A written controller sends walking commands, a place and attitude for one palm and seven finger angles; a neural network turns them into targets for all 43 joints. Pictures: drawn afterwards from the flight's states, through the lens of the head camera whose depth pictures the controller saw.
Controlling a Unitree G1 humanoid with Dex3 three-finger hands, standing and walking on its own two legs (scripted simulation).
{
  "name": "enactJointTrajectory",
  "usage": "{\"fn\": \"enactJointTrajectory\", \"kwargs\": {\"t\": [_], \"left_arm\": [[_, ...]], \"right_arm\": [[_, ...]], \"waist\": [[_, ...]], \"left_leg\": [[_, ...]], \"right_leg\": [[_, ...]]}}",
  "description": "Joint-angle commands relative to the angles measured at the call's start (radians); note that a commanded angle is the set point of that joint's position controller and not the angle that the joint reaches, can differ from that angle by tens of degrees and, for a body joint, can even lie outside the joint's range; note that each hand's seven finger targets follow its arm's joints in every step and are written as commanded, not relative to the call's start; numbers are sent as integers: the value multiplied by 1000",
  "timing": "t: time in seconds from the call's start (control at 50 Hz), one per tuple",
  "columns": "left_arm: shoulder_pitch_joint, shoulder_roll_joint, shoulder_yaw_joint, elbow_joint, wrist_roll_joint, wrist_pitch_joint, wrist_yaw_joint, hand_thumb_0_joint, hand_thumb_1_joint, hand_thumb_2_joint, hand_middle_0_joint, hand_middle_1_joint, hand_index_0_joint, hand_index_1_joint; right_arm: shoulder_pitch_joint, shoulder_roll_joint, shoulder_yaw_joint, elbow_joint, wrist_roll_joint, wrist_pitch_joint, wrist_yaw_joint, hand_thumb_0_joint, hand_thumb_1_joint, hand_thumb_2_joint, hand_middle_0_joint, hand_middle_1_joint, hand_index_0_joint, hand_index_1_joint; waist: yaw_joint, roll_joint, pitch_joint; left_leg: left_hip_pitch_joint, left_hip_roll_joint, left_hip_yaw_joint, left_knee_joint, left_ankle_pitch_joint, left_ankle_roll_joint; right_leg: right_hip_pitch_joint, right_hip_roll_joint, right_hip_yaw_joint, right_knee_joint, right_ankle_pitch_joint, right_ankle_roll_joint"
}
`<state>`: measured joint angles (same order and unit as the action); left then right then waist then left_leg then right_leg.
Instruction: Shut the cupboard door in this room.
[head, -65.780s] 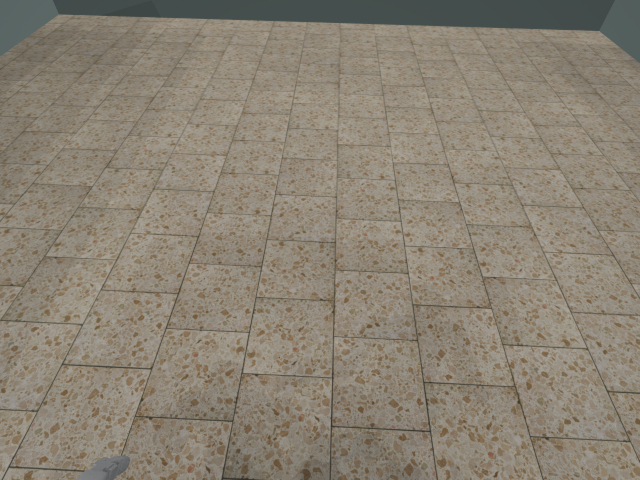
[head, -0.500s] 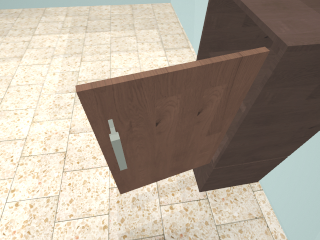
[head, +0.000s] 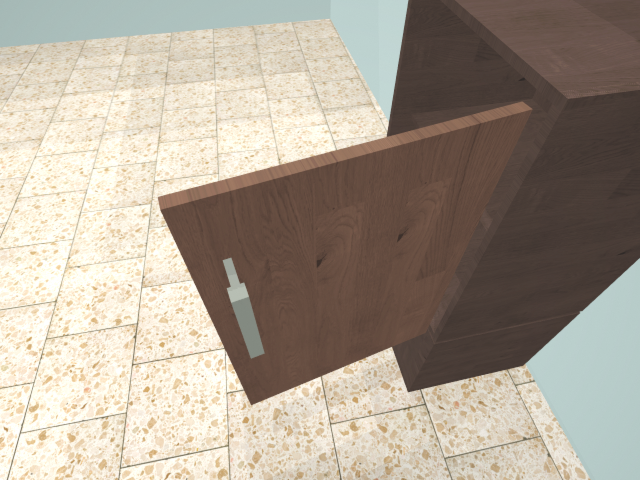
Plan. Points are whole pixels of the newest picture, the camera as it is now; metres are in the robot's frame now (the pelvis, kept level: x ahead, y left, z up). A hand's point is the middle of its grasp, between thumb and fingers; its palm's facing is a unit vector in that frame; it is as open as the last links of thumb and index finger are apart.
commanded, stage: shuffle to correct the standing spot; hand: left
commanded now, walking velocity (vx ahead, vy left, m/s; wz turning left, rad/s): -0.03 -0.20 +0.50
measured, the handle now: (243, 311) +0.30 +0.12 +0.05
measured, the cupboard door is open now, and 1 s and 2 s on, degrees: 100 100 100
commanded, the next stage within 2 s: come to a stop and stand still in 0.98 s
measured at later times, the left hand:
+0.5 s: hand out of the picture +0.02 +0.09 -0.16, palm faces +0.22 -0.94 -0.27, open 7.4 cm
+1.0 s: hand out of the picture -0.10 -0.03 -0.17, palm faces +0.48 -0.85 -0.21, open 7.4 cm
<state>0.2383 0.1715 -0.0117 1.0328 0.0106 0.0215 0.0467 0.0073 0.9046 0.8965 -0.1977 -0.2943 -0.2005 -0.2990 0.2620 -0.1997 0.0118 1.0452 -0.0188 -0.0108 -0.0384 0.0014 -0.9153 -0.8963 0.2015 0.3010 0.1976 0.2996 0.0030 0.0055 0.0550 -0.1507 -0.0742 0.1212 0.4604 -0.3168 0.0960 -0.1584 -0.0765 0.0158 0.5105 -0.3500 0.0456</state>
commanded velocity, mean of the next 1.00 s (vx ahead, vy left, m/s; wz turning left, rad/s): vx -0.05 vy -0.20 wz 0.35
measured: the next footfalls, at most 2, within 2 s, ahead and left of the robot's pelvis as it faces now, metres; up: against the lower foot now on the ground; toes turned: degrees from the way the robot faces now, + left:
right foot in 0.38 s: +0.02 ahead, -0.18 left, +0.00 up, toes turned +8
left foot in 0.78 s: -0.08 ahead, -0.09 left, +0.00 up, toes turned +28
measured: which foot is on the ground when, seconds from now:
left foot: down 0.00-0.40, up 0.42-0.76, down 0.78-1.00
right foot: down 0.00-0.12, up 0.14-0.36, down 0.38-0.80, up 0.82-1.00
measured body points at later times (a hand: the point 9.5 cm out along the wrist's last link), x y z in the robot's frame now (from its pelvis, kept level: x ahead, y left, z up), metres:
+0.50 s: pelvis -0.02 -0.12 +0.00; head +0.03 -0.13 +0.44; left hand +0.00 +0.14 -0.14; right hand +0.06 -0.36 -0.16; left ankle -0.08 +0.01 -0.67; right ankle -0.02 -0.19 -0.73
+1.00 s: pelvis -0.03 -0.21 +0.00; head +0.00 -0.18 +0.45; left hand -0.13 +0.02 -0.15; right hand +0.13 -0.40 -0.14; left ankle -0.11 -0.11 -0.73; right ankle +0.03 -0.38 -0.66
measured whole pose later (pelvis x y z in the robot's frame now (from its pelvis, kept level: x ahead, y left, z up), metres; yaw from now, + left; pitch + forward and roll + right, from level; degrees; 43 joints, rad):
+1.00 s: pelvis -0.03 -0.21 +0.00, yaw +26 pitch +0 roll -2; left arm 0.29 0.21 0.05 0.95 0.02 0.08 0.01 0.01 0.91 0.90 -0.20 -0.29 -0.20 -0.30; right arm 0.22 -0.18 -0.02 0.97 -0.04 0.04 -0.05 0.00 -0.94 -0.90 0.21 0.30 0.20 0.30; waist 0.02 0.00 0.08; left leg -0.19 0.07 0.00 0.51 -0.32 -0.02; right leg -0.45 -0.05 0.02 1.06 -0.42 0.02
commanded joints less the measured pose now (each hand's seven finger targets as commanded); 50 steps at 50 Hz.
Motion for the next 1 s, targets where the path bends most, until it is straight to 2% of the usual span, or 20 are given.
{"fn": "enactJointTrajectory", "kwargs": {"t": [0.0,0.06,0.14,0.2,0.32,0.34,0.36,0.38,0.4,0.46,0.52,0.64,0.7,0.74,0.76,0.78,0.8,0.82,0.9,0.98], "left_arm": [[55,106,27,-21,-2,-6,3,0,900,900,-200,-300,-200,-300],[46,103,33,-23,-1,3,2,0,900,900,-200,-300,-200,-300],[-15,108,51,-66,4,20,-5,0,900,900,-200,-300,-200,-300],[-39,102,61,-99,4,26,-14,0,900,900,-200,-300,-200,-300],[33,85,77,-118,2,15,-23,0,900,900,-200,-300,-200,-300],[42,112,83,-122,8,10,-20,0,900,900,-200,-300,-200,-300],[60,172,93,-127,20,6,-14,0,900,900,-200,-300,-200,-300],[71,208,95,-146,24,6,-13,0,900,900,-200,-300,-200,-300],[59,199,91,-166,22,10,-10,0,900,900,-200,-300,-200,-300],[-32,122,72,-195,21,1,-8,0,900,900,-200,-300,-200,-300],[14,116,64,-187,25,-12,-3,0,900,900,-200,-300,-200,-300],[110,140,71,-152,33,-5,-6,0,900,900,-200,-300,-200,-300],[121,143,67,-129,23,-4,-10,0,900,900,-200,-300,-200,-300],[110,135,65,-123,13,1,-12,0,900,900,-200,-300,-200,-300],[123,98,62,-135,11,5,-16,0,900,900,-200,-300,-200,-300],[103,91,54,-157,10,12,-12,0,900,900,-200,-300,-200,-300],[40,149,64,-174,17,25,-4,0,900,900,-200,-300,-200,-300],[-7,161,74,-173,20,32,-4,0,900,900,-200,-300,-200,-300],[56,108,80,-152,10,40,-38,0,900,900,-200,-300,-200,-300],[53,59,67,-133,7,38,-42,0,900,900,-200,-300,-200,-300]], "right_arm": [[42,-98,-24,-35,6,-20,-3,0,-900,-900,200,300,200,300],[59,-119,-34,-30,5,-13,-8,0,-900,-900,200,300,200,300],[115,-155,-61,-28,-6,4,-18,0,-900,-900,200,300,200,300],[86,-176,-78,-54,-13,16,-18,0,-900,-900,200,300,200,300],[1,-195,-101,-110,-11,32,-3,0,-900,-900,200,300,200,300],[6,-171,-101,-116,-5,34,4,0,-900,-900,200,300,200,300],[11,-119,-94,-132,2,35,9,0,-900,-900,200,300,200,300],[-3,-79,-89,-160,-2,41,10,0,-900,-900,200,300,200,300],[-14,-77,-96,-168,-7,52,11,0,-900,-900,200,300,200,300],[-4,-91,-100,-136,-6,63,19,0,-900,-900,200,300,200,300],[-28,-68,-91,-146,-6,67,24,0,-900,-900,200,300,200,300],[-74,-49,-69,-162,-2,53,17,0,-900,-900,200,300,200,300],[-8,-46,-65,-136,3,44,11,0,-900,-900,200,300,200,300],[91,-82,-69,-100,2,36,4,0,-900,-900,200,300,200,300],[123,-146,-84,-95,-6,33,-3,0,-900,-900,200,300,200,300],[106,-191,-88,-109,-7,47,-10,0,-900,-900,200,300,200,300],[98,-189,-85,-113,-6,49,-19,0,-900,-900,200,300,200,300],[68,-167,-79,-110,-7,39,-28,0,-900,-900,200,300,200,300],[-67,-163,-71,-150,-18,17,-23,0,-900,-900,200,300,200,300],[-9,-183,-87,-130,-25,29,-4,0,-900,-900,200,300,200,300]], "waist": [[4,16,-19],[-7,43,-17],[-36,95,-31],[-33,83,-41],[13,78,-83],[14,0,-82],[20,-190,-82],[34,-319,-83],[40,-238,-79],[-18,-148,-46],[-10,-101,-44],[34,-108,-80],[12,-80,-137],[-42,-10,-172],[-60,168,-171],[-59,302,-103],[-82,225,-70],[-71,183,-8],[15,78,62],[-20,176,6]], "left_leg": [[35,208,-228,-84,551,-16],[46,253,-308,-84,600,16],[106,371,-469,-98,708,131],[46,377,-483,-85,661,150],[-167,271,-408,-24,407,41],[-250,212,-361,31,271,1],[-369,99,-224,174,16,-49],[-373,15,-95,445,-287,-80],[-348,28,-119,639,-321,-77],[-383,72,-110,819,-177,-94],[-374,72,-81,748,-169,-105],[-270,88,-28,395,-221,-91],[-149,96,-16,158,-93,-78],[87,156,-55,-57,152,-46],[224,357,-292,-110,357,35],[246,579,-522,-94,722,176],[176,615,-507,-65,873,228],[53,558,-436,-86,861,186],[-102,396,-265,-103,669,76],[-43,328,-216,-93,502,48]], "right_leg": [[-27,-3,-29,7,189,-53],[-82,8,-54,66,103,-44],[-264,21,-34,288,-200,-45],[-280,25,-17,344,-188,-46],[-19,67,-51,-6,104,-47],[58,22,-5,-102,147,-60],[109,-136,147,-155,185,-121],[21,-285,258,-219,211,-220],[-79,-302,240,-246,200,-273],[-84,-168,50,-166,382,-246],[-45,-160,-10,-142,515,-252],[57,-177,14,-125,622,-290],[96,-153,-4,-68,653,-245],[-16,-119,-66,61,538,-146],[-218,-37,-136,214,236,-52],[-441,25,-126,444,-230,13],[-454,23,9,593,-271,10],[-424,15,70,633,-225,-25],[-352,25,19,661,-73,-25],[-273,37,-81,411,-74,-6]]}}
